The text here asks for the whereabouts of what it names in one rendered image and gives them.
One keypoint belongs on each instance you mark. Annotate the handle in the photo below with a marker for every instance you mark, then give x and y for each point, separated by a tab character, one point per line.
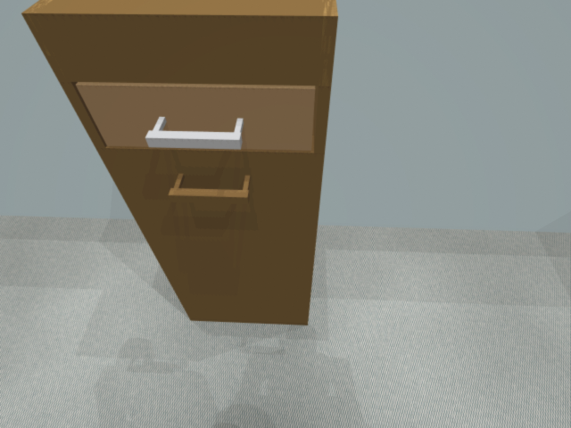
209	195
192	139

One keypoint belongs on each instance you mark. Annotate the cabinet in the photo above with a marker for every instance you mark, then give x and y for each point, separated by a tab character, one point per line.
240	263

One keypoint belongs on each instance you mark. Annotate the drawer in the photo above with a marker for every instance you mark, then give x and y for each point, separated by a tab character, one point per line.
275	117

